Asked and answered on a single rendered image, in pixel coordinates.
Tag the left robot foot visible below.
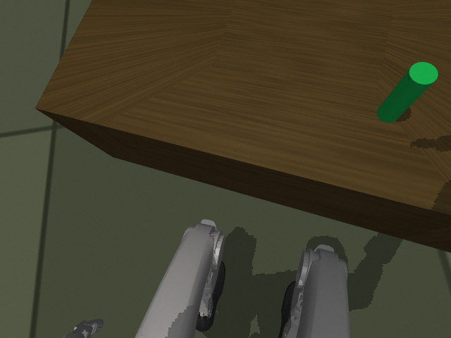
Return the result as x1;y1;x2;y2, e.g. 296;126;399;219
196;261;226;332

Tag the can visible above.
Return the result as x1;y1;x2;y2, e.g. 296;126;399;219
377;62;438;123

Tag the right robot foot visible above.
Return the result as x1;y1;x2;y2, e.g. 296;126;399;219
278;281;296;338

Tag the left robot hand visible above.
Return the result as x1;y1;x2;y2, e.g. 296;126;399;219
63;319;104;338

